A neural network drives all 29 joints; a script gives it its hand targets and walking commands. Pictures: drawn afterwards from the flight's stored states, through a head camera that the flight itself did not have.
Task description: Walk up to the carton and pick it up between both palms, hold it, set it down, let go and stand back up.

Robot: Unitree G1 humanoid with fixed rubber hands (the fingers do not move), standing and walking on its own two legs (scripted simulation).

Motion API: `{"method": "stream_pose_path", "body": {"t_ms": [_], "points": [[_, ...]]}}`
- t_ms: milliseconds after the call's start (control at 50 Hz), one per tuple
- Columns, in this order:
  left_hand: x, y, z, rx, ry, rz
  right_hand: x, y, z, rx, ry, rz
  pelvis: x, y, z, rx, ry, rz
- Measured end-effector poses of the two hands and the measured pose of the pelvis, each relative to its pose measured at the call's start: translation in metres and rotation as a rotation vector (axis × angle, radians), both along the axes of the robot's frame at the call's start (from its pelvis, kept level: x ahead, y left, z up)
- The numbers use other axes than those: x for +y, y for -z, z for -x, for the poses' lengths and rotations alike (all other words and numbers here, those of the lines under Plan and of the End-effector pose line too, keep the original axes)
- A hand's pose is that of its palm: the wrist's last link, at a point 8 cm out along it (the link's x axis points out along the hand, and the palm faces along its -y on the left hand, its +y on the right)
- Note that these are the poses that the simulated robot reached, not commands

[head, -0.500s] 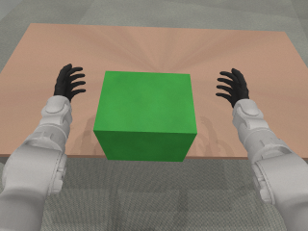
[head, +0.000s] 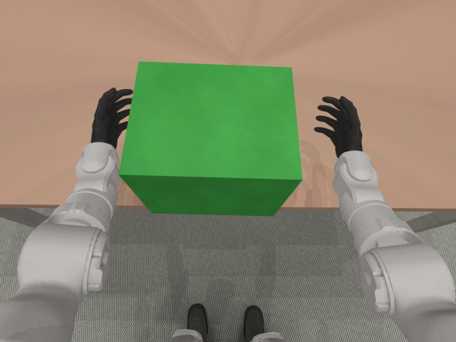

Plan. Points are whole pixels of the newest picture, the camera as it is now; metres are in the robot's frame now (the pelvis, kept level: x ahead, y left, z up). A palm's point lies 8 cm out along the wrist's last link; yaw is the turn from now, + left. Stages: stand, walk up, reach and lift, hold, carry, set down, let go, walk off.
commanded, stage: reach and lift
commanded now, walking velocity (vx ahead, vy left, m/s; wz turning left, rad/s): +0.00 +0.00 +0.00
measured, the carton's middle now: (214, 148) +0.47 +0.04 -0.04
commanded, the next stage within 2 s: none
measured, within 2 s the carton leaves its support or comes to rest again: neither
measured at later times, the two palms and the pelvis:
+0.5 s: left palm (115, 139) +0.46 +0.21 +0.00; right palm (315, 146) +0.45 -0.14 +0.00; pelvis +0.01 +0.00 +0.01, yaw +3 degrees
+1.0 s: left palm (114, 141) +0.45 +0.21 +0.00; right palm (316, 146) +0.45 -0.14 +0.00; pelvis +0.03 +0.00 +0.02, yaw +6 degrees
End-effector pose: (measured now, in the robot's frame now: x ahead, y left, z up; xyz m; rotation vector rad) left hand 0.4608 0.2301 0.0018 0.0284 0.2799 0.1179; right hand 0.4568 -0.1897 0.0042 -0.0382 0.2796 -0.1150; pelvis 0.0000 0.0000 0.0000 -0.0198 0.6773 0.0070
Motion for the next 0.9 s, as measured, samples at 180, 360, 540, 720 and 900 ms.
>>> {"method": "stream_pose_path", "body": {"t_ms": [180,360,540,720,900], "points": [[-0.005,0.004,0.006,0.014,-0.004,0.004,0.006,0.001,0.005,0.005,0.003,0.001,-0.001,-0.005,-0.002,-0.005,0.001,-0.002],[-0.012,-0.001,0.004,-0.005,0.007,0.005,0.030,-0.002,-0.002,-0.008,-0.031,-0.009,-0.003,-0.008,-0.003,-0.020,-0.012,-0.003],[-0.016,-0.001,0.007,-0.035,0.008,-0.021,0.054,0.004,0.004,-0.033,0.006,0.005,-0.001,-0.017,-0.007,-0.047,-0.073,0.008],[-0.016,-0.002,0.008,-0.021,0.002,-0.037,0.054,0.003,0.004,-0.015,-0.015,0.036,0.001,-0.022,-0.025,-0.074,-0.094,0.004],[-0.016,-0.001,0.009,-0.023,0.002,-0.035,0.054,0.004,0.005,-0.018,-0.013,0.029,0.002,-0.024,-0.033,-0.100,-0.098,0.001]]}}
